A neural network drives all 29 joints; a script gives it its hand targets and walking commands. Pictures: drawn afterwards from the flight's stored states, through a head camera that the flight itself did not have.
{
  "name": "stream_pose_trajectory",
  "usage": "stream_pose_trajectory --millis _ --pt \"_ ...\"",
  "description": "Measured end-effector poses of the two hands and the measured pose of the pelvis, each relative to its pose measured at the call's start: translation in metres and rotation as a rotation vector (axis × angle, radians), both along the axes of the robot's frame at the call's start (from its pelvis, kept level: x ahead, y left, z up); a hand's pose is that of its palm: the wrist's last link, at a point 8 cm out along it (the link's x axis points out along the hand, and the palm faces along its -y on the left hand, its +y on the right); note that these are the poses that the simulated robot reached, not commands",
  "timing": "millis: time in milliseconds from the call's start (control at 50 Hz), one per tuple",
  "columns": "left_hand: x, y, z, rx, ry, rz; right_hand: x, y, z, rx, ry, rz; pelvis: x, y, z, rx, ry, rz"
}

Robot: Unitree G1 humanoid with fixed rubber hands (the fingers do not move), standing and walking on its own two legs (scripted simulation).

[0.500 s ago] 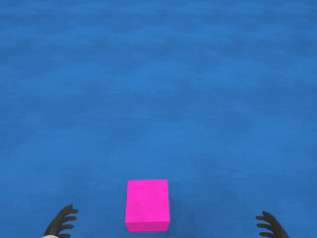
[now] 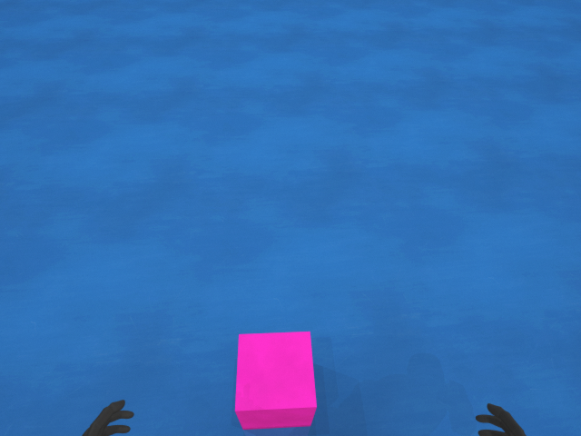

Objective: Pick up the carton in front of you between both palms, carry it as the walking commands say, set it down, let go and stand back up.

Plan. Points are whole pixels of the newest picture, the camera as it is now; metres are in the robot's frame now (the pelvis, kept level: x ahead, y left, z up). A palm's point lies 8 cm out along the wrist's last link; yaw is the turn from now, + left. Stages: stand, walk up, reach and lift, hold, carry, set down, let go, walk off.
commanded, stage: stand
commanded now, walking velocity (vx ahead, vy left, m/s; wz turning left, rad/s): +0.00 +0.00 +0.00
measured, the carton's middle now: (275, 381) +0.35 +0.06 -0.65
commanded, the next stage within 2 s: none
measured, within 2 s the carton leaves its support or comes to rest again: neither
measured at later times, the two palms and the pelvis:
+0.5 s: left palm out of the picture +0.07 +0.30 -0.10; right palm out of the picture +0.08 -0.31 -0.09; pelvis -0.01 -0.01 +0.00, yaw +0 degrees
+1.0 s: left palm out of the picture +0.07 +0.30 -0.10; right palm out of the picture +0.08 -0.32 -0.09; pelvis -0.01 -0.01 +0.01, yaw +1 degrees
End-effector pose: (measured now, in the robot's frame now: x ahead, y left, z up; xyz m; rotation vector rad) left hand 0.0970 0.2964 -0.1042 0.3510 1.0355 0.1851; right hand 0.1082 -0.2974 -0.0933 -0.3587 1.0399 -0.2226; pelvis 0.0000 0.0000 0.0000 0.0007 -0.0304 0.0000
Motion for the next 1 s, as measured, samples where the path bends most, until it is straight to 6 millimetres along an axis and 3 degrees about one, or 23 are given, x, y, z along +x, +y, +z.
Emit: stream_pose_trajectory --millis 460,1000 --pt "-0.023 0.002 -0.001 0.01 0.059 0.012 -0.022 -0.014 -0.001 -0.006 0.058 -0.01 -0.011 -0.005 0.004 -0.003 -0.011 0.004" --pt "-0.03 0.006 0.0 0.018 0.087 0.028 -0.025 -0.02 -0.001 -0.012 0.082 -0.004 -0.015 -0.008 0.005 -0.004 -0.011 0.011"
